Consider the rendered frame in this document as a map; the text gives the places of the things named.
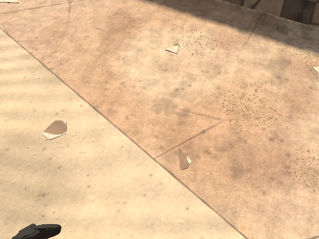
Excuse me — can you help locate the robot left hand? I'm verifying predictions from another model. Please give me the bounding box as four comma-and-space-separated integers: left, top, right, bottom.
12, 223, 62, 239

